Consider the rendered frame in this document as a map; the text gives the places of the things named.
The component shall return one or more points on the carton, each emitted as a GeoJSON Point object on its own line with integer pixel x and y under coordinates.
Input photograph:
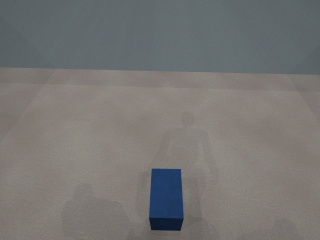
{"type": "Point", "coordinates": [166, 200]}

